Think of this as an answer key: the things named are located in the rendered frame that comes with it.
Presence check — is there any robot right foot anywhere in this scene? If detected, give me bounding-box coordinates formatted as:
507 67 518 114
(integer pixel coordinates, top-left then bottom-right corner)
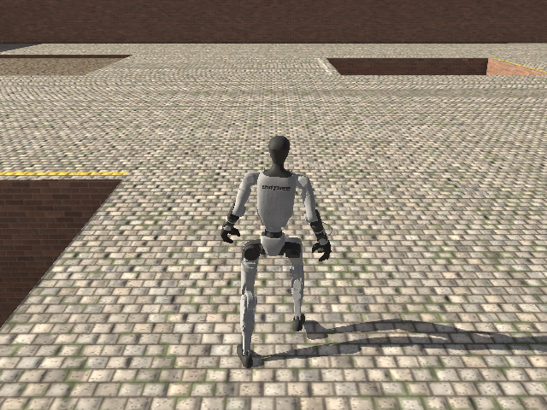
292 313 305 331

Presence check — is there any right robot upper arm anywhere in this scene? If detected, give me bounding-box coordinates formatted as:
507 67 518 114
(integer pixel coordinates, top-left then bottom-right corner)
295 174 318 223

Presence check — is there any humanoid robot torso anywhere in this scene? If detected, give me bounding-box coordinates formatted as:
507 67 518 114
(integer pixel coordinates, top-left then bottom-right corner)
256 168 297 256

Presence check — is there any robot left hand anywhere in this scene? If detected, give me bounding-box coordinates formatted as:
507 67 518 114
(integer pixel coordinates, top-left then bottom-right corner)
221 226 240 243

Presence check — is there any right robot forearm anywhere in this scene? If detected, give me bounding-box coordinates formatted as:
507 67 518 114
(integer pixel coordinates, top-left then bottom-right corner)
310 209 328 245

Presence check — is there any left robot forearm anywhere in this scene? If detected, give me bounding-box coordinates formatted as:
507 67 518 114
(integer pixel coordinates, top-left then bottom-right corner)
223 203 239 231

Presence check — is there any robot right hand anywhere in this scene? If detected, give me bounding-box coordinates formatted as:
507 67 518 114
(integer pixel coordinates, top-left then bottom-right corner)
312 240 332 261

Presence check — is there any left robot upper arm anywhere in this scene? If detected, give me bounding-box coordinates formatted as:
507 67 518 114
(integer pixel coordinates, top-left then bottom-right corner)
232 172 260 217

